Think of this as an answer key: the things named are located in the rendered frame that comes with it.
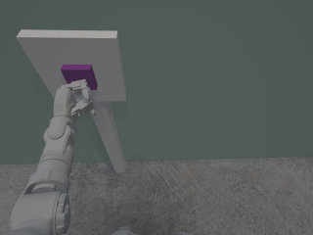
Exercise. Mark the robot left upper arm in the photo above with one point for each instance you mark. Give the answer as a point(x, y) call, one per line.
point(46, 213)

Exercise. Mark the robot left hand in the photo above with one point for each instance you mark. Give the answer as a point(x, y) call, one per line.
point(65, 104)

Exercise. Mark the panel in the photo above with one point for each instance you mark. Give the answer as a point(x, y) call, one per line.
point(50, 49)

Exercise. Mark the robot left forearm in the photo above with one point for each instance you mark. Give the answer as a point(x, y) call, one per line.
point(54, 167)

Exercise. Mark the robot left shin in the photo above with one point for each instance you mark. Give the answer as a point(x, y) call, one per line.
point(124, 228)

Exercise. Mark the button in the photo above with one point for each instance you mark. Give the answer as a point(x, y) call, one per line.
point(73, 73)

